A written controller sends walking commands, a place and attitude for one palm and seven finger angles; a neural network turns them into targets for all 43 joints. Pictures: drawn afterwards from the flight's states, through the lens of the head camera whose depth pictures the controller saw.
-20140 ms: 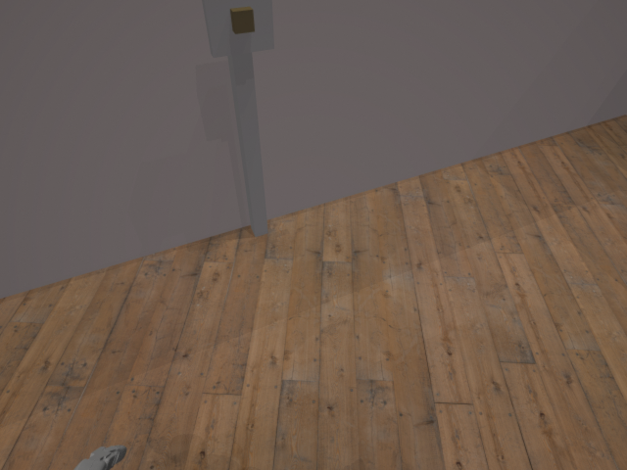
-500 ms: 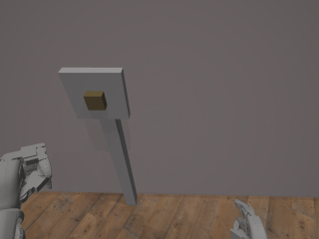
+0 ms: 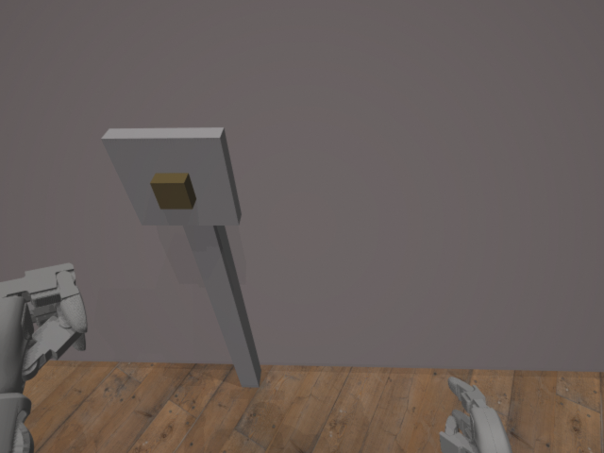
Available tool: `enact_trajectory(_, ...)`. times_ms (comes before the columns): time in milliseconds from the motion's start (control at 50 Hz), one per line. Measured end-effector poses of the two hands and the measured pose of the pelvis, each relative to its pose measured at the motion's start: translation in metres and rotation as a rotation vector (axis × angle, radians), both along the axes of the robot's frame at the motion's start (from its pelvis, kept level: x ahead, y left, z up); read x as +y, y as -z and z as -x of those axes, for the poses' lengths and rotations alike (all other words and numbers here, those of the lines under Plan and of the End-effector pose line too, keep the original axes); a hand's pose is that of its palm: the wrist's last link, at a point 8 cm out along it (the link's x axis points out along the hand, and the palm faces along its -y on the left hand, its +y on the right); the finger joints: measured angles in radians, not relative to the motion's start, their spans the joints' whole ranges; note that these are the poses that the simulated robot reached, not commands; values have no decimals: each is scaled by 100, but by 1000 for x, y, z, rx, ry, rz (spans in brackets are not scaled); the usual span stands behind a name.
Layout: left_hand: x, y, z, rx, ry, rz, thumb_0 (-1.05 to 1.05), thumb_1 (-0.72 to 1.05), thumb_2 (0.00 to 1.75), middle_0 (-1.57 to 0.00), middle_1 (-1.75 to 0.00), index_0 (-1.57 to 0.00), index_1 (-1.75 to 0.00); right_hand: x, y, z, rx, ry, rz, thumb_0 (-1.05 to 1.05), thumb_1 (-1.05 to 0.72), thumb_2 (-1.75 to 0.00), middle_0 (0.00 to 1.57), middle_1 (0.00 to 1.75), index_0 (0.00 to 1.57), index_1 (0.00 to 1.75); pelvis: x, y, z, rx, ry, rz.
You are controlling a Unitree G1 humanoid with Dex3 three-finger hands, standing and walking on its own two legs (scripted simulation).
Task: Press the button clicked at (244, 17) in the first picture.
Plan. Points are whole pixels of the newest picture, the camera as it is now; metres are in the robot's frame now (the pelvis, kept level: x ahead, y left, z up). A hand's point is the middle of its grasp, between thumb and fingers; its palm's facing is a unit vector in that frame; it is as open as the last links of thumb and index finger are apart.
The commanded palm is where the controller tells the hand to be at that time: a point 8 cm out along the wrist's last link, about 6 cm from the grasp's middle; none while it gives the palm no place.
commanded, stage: step back with the hand held close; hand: left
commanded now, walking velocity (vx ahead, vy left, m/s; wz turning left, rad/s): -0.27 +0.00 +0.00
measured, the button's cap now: (174, 190) +0.46 +0.26 +0.11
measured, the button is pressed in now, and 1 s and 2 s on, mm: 0 0 0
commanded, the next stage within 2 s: stop stepping back and stand still in 0.88 s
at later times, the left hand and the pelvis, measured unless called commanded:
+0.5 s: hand (2, 400) +0.11 +0.27 +0.16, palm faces +0.33 -0.82 -0.47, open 3.1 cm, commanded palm +0.06 +0.31 +0.17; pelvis -0.08 +0.04 -0.01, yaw -1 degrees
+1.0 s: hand out of the picture +0.01 +0.30 +0.18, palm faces +0.38 -0.86 -0.34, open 3.1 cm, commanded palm -0.06 +0.34 +0.17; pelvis -0.20 +0.06 -0.01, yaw -2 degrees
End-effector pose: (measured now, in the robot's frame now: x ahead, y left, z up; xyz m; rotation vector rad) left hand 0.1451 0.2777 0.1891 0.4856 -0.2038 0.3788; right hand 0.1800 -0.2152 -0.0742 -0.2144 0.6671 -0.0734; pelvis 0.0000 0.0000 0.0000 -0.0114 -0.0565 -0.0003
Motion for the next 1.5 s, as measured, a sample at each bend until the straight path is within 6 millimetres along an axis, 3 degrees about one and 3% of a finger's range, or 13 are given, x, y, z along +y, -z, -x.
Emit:
enact_trajectory(140,5,11,-5,83,40,-28,2,89,90,-130,-150,-130,-150,-14,2,18,75,71,17,1,-90,-90,20,30,20,30,7,0,10,45,13,6)
enact_trajectory(260,6,16,8,129,112,-42,2,89,90,-130,-150,-130,-150,-17,-2,42,98,130,38,1,-90,-90,20,30,20,30,16,1,26,55,23,8)
enact_trajectory(400,25,3,40,34,113,-84,2,89,90,-130,-150,-130,-150,-2,-8,70,67,130,47,1,-90,-90,20,30,20,30,27,4,55,43,25,23)
enact_trajectory(540,40,10,80,-11,73,-67,2,89,90,-130,-150,-130,-150,19,-6,101,24,93,42,1,-90,-90,20,30,20,30,38,9,88,33,2,44)
enact_trajectory(740,51,4,158,-113,16,-78,2,89,90,-130,-150,-130,-150,36,13,150,91,16,72,1,-90,-90,20,30,20,30,49,19,134,25,-40,34)
enact_trajectory(800,64,7,165,-177,10,-52,2,89,90,-131,-150,-131,-150,41,14,164,82,38,103,1,-90,-90,20,30,20,30,60,24,145,33,-34,42)
enact_trajectory(900,82,8,162,-189,0,-13,2,89,90,-131,-150,-131,-150,59,3,196,51,45,62,1,-90,-90,20,30,20,30,64,14,177,26,-12,63)
enact_trajectory(1060,47,-3,189,-158,178,1,2,90,90,-130,-150,-130,-150,59,-13,249,30,70,20,1,-90,-90,20,30,21,30,58,3,216,81,42,66)
enact_trajectory(1160,31,-8,222,-100,222,-104,2,89,90,-130,-150,-130,-150,42,-2,278,31,78,13,1,-90,-90,20,30,21,30,50,11,247,98,56,14)
enact_trajectory(1260,41,-16,250,-89,148,-104,2,89,90,-131,-150,-131,-150,23,8,316,113,152,18,1,-90,-90,20,30,20,30,52,4,252,76,78,-12)
enact_trajectory(1320,54,-7,255,-106,69,-64,1,89,90,-131,-150,-131,-150,14,11,330,115,186,46,1,-90,-90,20,30,20,30,54,5,252,68,66,-17)
enact_trajectory(1420,64,21,248,-82,11,41,2,89,90,-130,-150,-131,-150,10,16,339,105,200,79,1,-90,-90,20,30,20,30,63,11,262,40,49,-29)
enact_trajectory(1500,51,22,248,-43,75,30,2,89,90,-130,-150,-130,-150,20,9,340,54,195,49,1,-90,-90,20,30,20,30,60,9,273,37,52,-22)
